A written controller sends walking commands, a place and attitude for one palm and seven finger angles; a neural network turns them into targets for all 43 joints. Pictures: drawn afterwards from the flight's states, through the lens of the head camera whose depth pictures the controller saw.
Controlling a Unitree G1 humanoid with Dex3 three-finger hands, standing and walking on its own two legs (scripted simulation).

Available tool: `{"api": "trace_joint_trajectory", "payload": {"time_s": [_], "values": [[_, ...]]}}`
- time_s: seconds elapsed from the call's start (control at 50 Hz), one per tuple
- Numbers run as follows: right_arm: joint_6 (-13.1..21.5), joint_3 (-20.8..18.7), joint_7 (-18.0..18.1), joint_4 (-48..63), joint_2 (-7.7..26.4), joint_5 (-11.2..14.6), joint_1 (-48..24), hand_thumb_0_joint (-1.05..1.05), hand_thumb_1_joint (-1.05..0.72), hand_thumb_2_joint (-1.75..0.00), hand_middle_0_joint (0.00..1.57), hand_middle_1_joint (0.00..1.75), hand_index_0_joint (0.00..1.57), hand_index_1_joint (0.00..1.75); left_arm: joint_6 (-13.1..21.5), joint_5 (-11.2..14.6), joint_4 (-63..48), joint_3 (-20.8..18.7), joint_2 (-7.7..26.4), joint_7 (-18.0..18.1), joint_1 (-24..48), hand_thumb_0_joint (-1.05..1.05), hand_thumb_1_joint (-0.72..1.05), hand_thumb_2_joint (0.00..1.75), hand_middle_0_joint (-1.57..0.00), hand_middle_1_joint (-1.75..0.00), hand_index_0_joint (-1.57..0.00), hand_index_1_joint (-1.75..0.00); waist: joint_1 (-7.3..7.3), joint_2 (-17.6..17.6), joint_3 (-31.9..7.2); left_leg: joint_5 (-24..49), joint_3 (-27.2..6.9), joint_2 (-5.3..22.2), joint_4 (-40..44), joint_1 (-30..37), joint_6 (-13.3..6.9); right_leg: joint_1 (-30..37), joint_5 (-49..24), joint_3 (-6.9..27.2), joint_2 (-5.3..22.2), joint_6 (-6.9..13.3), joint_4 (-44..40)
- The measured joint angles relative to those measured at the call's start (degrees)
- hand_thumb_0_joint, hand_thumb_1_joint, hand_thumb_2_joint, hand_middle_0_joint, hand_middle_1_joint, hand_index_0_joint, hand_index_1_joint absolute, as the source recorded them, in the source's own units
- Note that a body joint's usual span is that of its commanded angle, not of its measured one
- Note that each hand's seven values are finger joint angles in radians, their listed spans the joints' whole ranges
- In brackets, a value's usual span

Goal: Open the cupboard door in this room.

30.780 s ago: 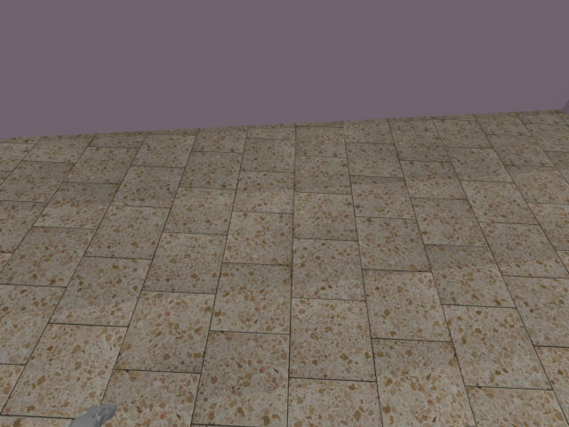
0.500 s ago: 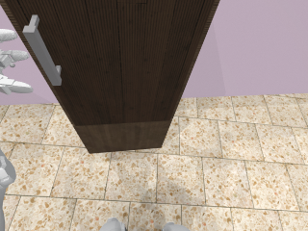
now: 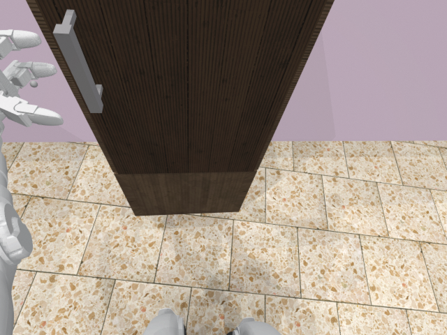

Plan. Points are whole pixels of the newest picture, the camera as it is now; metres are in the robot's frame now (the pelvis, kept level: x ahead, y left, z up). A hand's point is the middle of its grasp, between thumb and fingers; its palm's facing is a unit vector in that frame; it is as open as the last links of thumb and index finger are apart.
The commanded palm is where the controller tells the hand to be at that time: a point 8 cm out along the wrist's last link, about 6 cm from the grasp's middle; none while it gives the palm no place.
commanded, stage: slide the fingers in behind the handle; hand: left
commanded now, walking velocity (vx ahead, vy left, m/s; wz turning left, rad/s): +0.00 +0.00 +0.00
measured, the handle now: (84, 66) +0.54 +0.21 +0.13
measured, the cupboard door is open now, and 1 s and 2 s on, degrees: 0 0 0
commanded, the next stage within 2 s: move the hooked fingers beside the handle in 1.64 s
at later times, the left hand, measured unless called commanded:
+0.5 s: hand (52, 83) +0.50 +0.25 +0.12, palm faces +0.06 -1.00 -0.01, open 14.2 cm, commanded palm +0.48 +0.28 +0.12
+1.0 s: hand (58, 87) +0.49 +0.24 +0.12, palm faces +0.10 -0.99 +0.00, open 14.7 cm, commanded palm +0.48 +0.25 +0.12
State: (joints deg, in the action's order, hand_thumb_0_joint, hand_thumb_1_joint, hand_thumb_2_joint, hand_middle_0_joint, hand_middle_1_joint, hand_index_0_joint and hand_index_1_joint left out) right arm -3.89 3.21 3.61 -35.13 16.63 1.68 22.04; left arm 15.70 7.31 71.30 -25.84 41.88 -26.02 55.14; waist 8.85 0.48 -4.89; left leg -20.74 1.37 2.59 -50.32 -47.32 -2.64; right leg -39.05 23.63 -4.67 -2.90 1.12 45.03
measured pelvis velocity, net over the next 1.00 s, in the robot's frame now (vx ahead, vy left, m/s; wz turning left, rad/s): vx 0.01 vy -0.01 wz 0.03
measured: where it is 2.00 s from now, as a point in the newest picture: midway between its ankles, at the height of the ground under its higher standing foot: outside the picture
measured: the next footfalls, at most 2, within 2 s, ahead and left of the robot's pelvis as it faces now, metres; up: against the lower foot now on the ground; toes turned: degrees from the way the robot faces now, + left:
none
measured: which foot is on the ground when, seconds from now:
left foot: down 0.00-1.00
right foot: down 0.00-1.00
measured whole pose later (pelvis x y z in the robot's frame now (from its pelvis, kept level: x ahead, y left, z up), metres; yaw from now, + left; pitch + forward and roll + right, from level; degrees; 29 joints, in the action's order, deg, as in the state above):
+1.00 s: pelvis +0.01 -0.01 +0.00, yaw +2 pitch +17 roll -4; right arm -1.6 1.3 1.4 -39.1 15.7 1.1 22.2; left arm 14.8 10.7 64.8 -17.8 31.7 -15.2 51.5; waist 5.8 1.6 -5.8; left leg -21.4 0.0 1.5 -49.6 -44.8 -2.1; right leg -36.0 24.9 -5.9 -2.3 1.6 44.4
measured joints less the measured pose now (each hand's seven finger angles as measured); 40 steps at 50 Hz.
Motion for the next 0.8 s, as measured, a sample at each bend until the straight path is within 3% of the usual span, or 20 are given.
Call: {"api": "trace_joint_trajectory", "payload": {"time_s": [0.26, 0.8], "values": [[-0.2, -0.4, -0.4, -0.9, 0.0, -0.3, 3.4, 0.00, -0.90, -0.90, 0.21, 0.30, 0.20, 0.30, -1.0, -0.5, -0.6, 0.0, -0.8, 2.2, -0.7, -0.01, -0.50, 0.30, -0.31, -1.21, -0.30, -1.20, 0.95, 0.7, -0.3, -0.1, 0.6, 0.3, 0.3, -0.1, 0.0, -0.5, -0.1, 0.7, -0.3, 0.0, -0.1], [1.4, -1.6, -1.6, -2.5, -0.4, -0.4, 0.4, 0.00, -0.91, -0.90, 0.21, 0.30, 0.20, 0.30, -0.8, 2.4, -4.6, 5.0, -7.1, 7.5, -3.3, -0.01, -0.50, 0.30, -0.21, -1.18, -0.21, -1.16, -1.81, 0.8, -0.9, -0.6, -0.7, -0.4, 0.8, 2.2, 0.5, 2.3, 0.9, -0.5, 0.2, 0.5, -0.7]]}}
